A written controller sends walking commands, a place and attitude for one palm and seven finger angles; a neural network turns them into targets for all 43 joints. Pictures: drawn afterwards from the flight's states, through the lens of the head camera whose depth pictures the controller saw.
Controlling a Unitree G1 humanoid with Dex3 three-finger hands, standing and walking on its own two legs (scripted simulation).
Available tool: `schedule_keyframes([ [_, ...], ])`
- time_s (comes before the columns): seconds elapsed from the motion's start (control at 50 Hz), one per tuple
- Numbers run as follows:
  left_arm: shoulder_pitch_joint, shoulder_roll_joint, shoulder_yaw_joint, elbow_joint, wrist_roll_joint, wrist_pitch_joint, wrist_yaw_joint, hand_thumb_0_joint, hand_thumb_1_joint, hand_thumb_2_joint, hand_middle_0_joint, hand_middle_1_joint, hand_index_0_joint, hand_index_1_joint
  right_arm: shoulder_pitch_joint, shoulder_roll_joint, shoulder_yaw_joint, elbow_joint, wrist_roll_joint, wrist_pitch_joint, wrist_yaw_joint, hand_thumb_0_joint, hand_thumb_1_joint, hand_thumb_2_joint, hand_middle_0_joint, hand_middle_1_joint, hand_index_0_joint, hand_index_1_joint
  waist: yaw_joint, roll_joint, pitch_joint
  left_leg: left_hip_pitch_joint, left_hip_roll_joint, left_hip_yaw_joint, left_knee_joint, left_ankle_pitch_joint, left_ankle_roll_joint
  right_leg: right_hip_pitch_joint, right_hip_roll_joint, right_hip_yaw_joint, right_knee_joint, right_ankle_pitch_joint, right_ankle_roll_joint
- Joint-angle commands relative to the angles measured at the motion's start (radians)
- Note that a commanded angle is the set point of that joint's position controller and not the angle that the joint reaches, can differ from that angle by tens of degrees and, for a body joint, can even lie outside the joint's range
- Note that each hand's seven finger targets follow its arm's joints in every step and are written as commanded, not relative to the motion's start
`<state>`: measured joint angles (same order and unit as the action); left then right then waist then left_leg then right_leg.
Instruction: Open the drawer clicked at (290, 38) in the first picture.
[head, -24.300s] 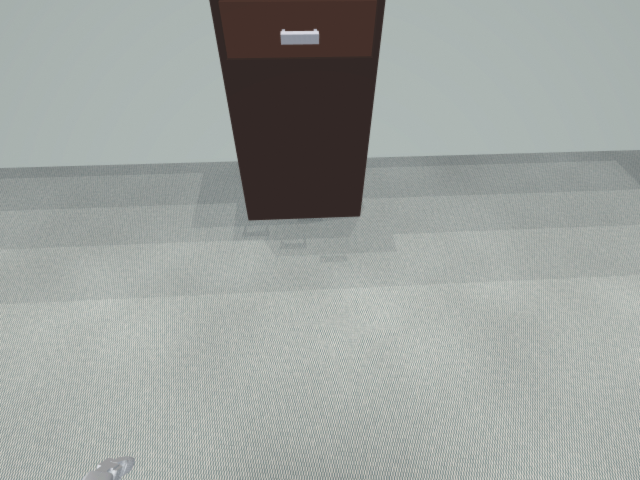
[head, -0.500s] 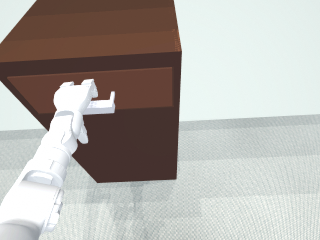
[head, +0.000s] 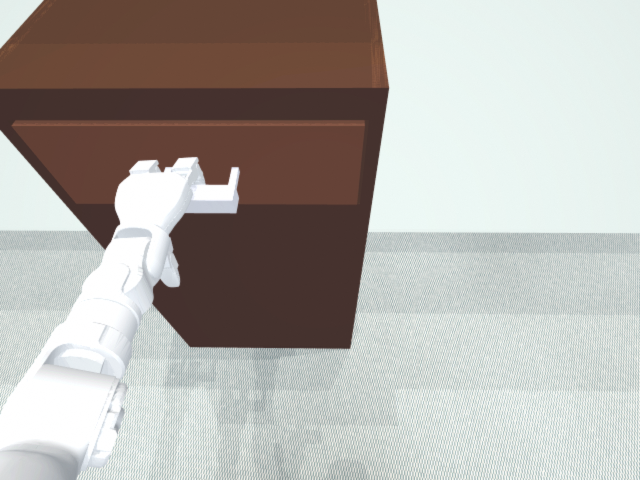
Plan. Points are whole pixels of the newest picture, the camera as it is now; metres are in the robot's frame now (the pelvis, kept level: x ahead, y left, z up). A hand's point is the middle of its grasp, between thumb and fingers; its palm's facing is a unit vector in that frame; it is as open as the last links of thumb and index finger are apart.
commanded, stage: lower the fingers behind the handle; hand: left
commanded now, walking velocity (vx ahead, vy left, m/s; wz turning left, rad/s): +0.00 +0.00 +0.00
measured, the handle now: (198, 186) +0.50 +0.18 +0.05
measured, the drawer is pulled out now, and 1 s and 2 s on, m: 0.01 0.01 0.07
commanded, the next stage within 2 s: close the thumb around the handle in 0.46 s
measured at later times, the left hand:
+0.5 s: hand (170, 224) +0.45 +0.22 +0.03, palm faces -0.03 -0.03 -1.00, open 13.9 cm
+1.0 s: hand (172, 223) +0.45 +0.22 +0.03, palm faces -0.04 -0.04 -1.00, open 8.7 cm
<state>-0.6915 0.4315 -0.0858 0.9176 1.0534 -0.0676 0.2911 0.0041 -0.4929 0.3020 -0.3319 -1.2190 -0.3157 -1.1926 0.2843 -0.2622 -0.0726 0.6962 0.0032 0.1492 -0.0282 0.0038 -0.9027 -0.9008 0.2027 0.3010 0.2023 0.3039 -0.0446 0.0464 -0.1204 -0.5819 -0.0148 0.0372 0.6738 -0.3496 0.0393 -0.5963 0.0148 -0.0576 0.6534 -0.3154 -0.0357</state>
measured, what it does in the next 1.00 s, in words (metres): stands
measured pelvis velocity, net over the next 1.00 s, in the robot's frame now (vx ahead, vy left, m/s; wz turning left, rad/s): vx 0.00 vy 0.00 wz -0.01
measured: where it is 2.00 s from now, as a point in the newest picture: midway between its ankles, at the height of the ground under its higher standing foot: outside the picture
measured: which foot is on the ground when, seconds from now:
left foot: down 0.00-1.00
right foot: down 0.00-1.00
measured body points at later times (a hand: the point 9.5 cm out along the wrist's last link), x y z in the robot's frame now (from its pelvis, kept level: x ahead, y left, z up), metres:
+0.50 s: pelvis +0.00 +0.00 +0.00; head +0.07 -0.01 +0.44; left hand +0.44 +0.22 +0.09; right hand +0.05 -0.27 -0.14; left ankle -0.02 +0.09 -0.72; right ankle -0.01 -0.10 -0.72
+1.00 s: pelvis +0.00 +0.00 +0.00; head +0.07 -0.01 +0.44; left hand +0.44 +0.22 +0.09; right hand +0.05 -0.27 -0.14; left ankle -0.02 +0.09 -0.72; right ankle -0.01 -0.10 -0.72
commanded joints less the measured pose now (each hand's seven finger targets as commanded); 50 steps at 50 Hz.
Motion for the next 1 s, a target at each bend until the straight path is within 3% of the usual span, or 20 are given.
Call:
schedule_keyframes([
  [0.0, -0.362, 0.235, 0.09, -0.159, 0.001, -0.018, 0.026, 0.0, -0.5, 0.3, -0.3, -1.2, -0.3, -1.2, 0.074, -0.14, -0.034, -0.085, -0.004, -0.015, -0.012, 0.0, -0.9, -0.9, 0.2, 0.3, 0.2, 0.3, -0.007, -0.022, -0.365, 0.185, -0.015, -0.03, -0.036, 0.424, 0.005, 0.216, 0.02, 0.052, -0.043, 0.378, -0.011],
  [0.06, -0.347, 0.23, 0.089, -0.176, -0.003, -0.036, 0.021, 0.0, -0.5, 0.3, -0.3, -1.2, -0.3, -1.2, 0.075, -0.137, -0.033, -0.093, -0.004, -0.017, -0.014, 0.0, -0.9, -0.9, 0.2, 0.3, 0.2, 0.3, -0.006, -0.034, -0.361, 0.17, -0.016, -0.025, -0.037, 0.403, 0.009, 0.226, 0.019, 0.055, -0.044, 0.381, -0.009],
  [0.1, -0.349, 0.262, 0.114, -0.196, 0.004, -0.051, 0.025, 0.0, -0.5, 0.3, -0.3, -1.2, -0.3, -1.2, 0.075, -0.136, -0.035, -0.095, -0.005, -0.014, -0.017, 0.0, -0.9, -0.9, 0.2, 0.3, 0.2, 0.3, 0.001, -0.021, -0.385, 0.18, -0.014, -0.028, -0.035, 0.413, 0.007, 0.227, 0.019, 0.057, -0.038, 0.374, -0.009],
  [0.12, -0.365, 0.226, 0.083, -0.2, 0.002, -0.051, 0.027, 0.0, -0.5, 0.3, -0.3, -1.2, -0.3, -1.2, 0.076, -0.134, -0.034, -0.095, -0.006, -0.016, -0.016, 0.0, -0.9, -0.9, 0.2, 0.3, 0.2, 0.3, -0.012, -0.012, -0.369, 0.19, -0.012, -0.028, -0.034, 0.414, 0.007, 0.204, 0.02, 0.054, -0.041, 0.369, -0.01],
  [0.14, -0.346, 0.225, 0.09, -0.202, 0.001, -0.054, 0.028, 0.0, -0.5, 0.3, -0.3, -1.2, -0.3, -1.2, 0.08, -0.132, -0.037, -0.092, -0.005, -0.017, -0.016, 0.0, -0.9, -0.9, 0.2, 0.3, 0.2, 0.3, -0.006, -0.023, -0.378, 0.191, -0.011, -0.027, -0.033, 0.418, 0.008, 0.209, 0.02, 0.054, -0.042, 0.37, -0.009],
  [0.18, -0.333, 0.252, 0.119, -0.201, -0.002, -0.059, 0.034, 0.0, -0.5, 0.3, -0.3, -1.2, -0.3, -1.2, 0.08, -0.137, -0.037, -0.092, -0.008, -0.017, -0.016, 0.0, -0.9, -0.9, 0.2, 0.3, 0.2, 0.3, -0.002, -0.028, -0.375, 0.186, -0.011, -0.028, -0.031, 0.429, 0.007, 0.214, 0.022, 0.054, -0.039, 0.379, -0.01],
  [0.2, -0.315, 0.263, 0.127, -0.19, -0.001, -0.057, 0.037, 0.0, -0.5, 0.3, -0.3, -1.2, -0.3, -1.2, 0.084, -0.136, -0.036, -0.091, -0.006, -0.016, -0.016, 0.0, -0.9, -0.9, 0.2, 0.3, 0.2, 0.3, 0.004, -0.035, -0.382, 0.174, -0.012, -0.026, -0.033, 0.42, 0.007, 0.224, 0.021, 0.057, -0.037, 0.378, -0.008],
  [0.26, -0.36, 0.229, 0.09, -0.201, 0.003, -0.056, 0.043, 0.0, -0.5, 0.3, -0.3, -1.2, -0.3, -1.2, 0.082, -0.135, -0.037, -0.087, -0.003, -0.02, -0.015, 0.0, -0.9, -0.9, 0.2, 0.3, 0.2, 0.3, -0.016, -0.028, -0.35, 0.173, -0.01, -0.028, -0.036, 0.4, 0.007, 0.195, 0.02, 0.052, -0.041, 0.358, -0.009],
  [0.3, -0.356, 0.248, 0.109, -0.218, 0.007, -0.057, 0.051, 0.0, -0.5, 0.3, -0.3, -1.2, -0.3, -1.2, 0.085, -0.136, -0.04, -0.086, -0.006, -0.018, -0.013, 0.0, -0.9, -0.9, 0.2, 0.3, 0.2, 0.3, -0.006, -0.009, -0.39, 0.201, -0.008, -0.03, -0.031, 0.431, 0.005, 0.196, 0.021, 0.053, -0.035, 0.363, -0.009],
  [0.4, -0.362, 0.268, 0.113, -0.166, 0.007, -0.032, 0.055, 0.0, -0.5, 0.3, -0.3, -1.2, -0.3, -1.2, 0.08, -0.14, -0.035, -0.083, -0.002, -0.018, -0.018, 0.0, -0.9, -0.9, 0.2, 0.3, 0.2, 0.3, -0.011, -0.017, -0.348, 0.161, -0.013, -0.022, -0.04, 0.366, 0.007, 0.196, 0.019, 0.056, -0.048, 0.329, -0.008],
  [0.46, -0.412, 0.242, 0.083, -0.169, 0.01, -0.023, 0.054, 0.0, -0.5, 0.3, -0.3, -1.2, -0.3, -1.2, 0.087, -0.14, -0.035, -0.077, -0.001, -0.021, -0.02, 0.0, -0.9, -0.9, 0.2, 0.3, 0.2, 0.3, -0.027, -0.012, -0.354, 0.179, -0.01, -0.026, -0.039, 0.367, 0.006, 0.177, 0.021, 0.052, -0.048, 0.321, -0.008],
  [0.5, -0.382, 0.268, 0.108, -0.151, 0.007, -0.02, 0.049, 0.0, -0.5, 0.3, -0.3, -1.2, -0.3, -1.2, 0.089, -0.142, -0.034, -0.08, -0.001, -0.021, -0.02, 0.0, -0.9, -0.9, 0.2, 0.3, 0.2, 0.3, -0.015, -0.009, -0.366, 0.181, -0.011, -0.027, -0.038, 0.384, 0.006, 0.189, 0.021, 0.052, -0.044, 0.331, -0.009],
  [0.54, -0.399, 0.22, 0.066, -0.149, -0.001, -0.017, 0.04, 0.0, -0.5, 0.3, -0.3, -1.2, -0.3, -1.2, 0.088, -0.138, -0.034, -0.083, 0.0, -0.022, -0.022, 0.0, -0.9, -0.9, 0.2, 0.3, 0.2, 0.3, -0.028, -0.011, -0.353, 0.181, -0.012, -0.024, -0.038, 0.366, 0.007, 0.179, 0.021, 0.053, -0.052, 0.323, -0.007],
  [0.6, -0.412, 0.244, 0.079, -0.13, 0.005, -0.016, 0.036, 0.0, -0.332, 0.372, -0.312, -1.218, -0.312, -1.218, 0.094, -0.143, -0.031, -0.081, 0.004, -0.022, -0.025, 0.0, -0.9, -0.9, 0.2, 0.3, 0.2, 0.3, -0.029, -0.031, -0.333, 0.168, -0.012, -0.029, -0.042, 0.35, 0.008, 0.172, 0.021, 0.05, -0.053, 0.303, -0.007],
  [0.62, -0.429, 0.209, 0.048, -0.129, 0.002, -0.014, 0.033, 0.0, -0.276, 0.396, -0.316, -1.224, -0.316, -1.224, 0.092, -0.141, -0.03, -0.083, 0.004, -0.025, -0.024, 0.0, -0.9, -0.9, 0.2, 0.3, 0.2, 0.3, -0.042, -0.027, -0.323, 0.174, -0.012, -0.031, -0.041, 0.345, 0.008, 0.156, 0.022, 0.048, -0.056, 0.297, -0.007],
  [0.66, -0.435, 0.247, 0.079, -0.139, 0.007, -0.023, 0.035, 0.0, -0.164, 0.444, -0.324, -1.236, -0.324, -1.236, 0.098, -0.142, -0.032, -0.08, 0.001, -0.027, -0.026, 0.0, -0.9, -0.9, 0.2, 0.3, 0.2, 0.3, -0.031, -0.018, -0.349, 0.182, -0.011, -0.032, -0.037, 0.351, 0.008, 0.161, 0.022, 0.051, -0.051, 0.295, -0.009],
  [0.74, -0.412, 0.203, 0.058, -0.151, -0.002, -0.033, 0.03, 0.0, 0.06, 0.54, -0.34, -1.26, -0.34, -1.26, 0.102, -0.138, -0.035, -0.084, -0.003, -0.027, -0.02, 0.0, -0.9, -0.9, 0.2, 0.3, 0.2, 0.3, -0.028, -0.011, -0.374, 0.208, -0.008, -0.035, -0.028, 0.395, 0.005, 0.159, 0.024, 0.049, -0.044, 0.319, -0.009],
  [0.78, -0.395, 0.221, 0.08, -0.176, -0.004, -0.043, 0.028, 0.0, 0.172, 0.588, -0.348, -1.272, -0.348, -1.272, 0.103, -0.139, -0.036, -0.087, -0.005, -0.025, -0.019, 0.0, -0.9, -0.9, 0.2, 0.3, 0.2, 0.3, -0.017, -0.001, -0.406, 0.222, -0.008, -0.039, -0.02, 0.451, 0.002, 0.175, 0.026, 0.048, -0.035, 0.354, -0.011],
  [0.84, -0.381, 0.186, 0.061, -0.182, -0.002, -0.047, 0.036, 0.0, 0.34, 0.66, -0.36, -1.29, -0.36, -1.29, 0.1, -0.134, -0.039, -0.084, -0.005, -0.024, -0.013, 0.0, -0.9, -0.9, 0.2, 0.3, 0.2, 0.3, -0.022, -0.017, -0.374, 0.221, -0.002, -0.04, -0.021, 0.448, 0.001, 0.156, 0.027, 0.044, -0.036, 0.347, -0.009],
  [0.98, -0.37, 0.214, 0.084, -0.183, 0.004, -0.035, 0.047, 0.0, 0.732, 0.828, -0.388, -1.332, -0.388, -1.332, 0.092, -0.141, -0.038, -0.082, -0.004, -0.02, -0.01, 0.0, -0.9, -0.9, 0.2, 0.3, 0.2, 0.3, -0.019, -0.022, -0.354, 0.201, -0.004, -0.038, -0.031, 0.426, 0.001, 0.169, 0.026, 0.046, -0.042, 0.342, -0.012],
])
